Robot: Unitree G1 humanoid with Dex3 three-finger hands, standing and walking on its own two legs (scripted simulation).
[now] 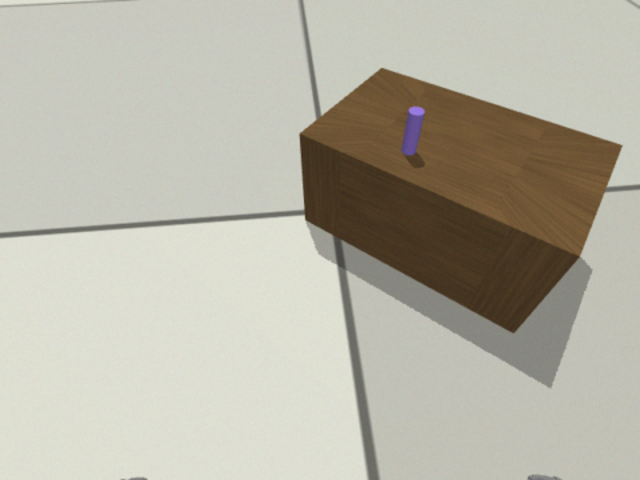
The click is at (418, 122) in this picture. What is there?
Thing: slim round
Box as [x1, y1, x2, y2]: [401, 107, 424, 154]
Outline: 420,107 411,107 408,111 401,149 402,152 405,154 413,154 415,152 424,112 423,109
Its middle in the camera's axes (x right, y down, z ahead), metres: +0.29 -0.34 +1.21
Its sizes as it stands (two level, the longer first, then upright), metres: 0.048 0.048 0.148
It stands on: a support 0.45 m high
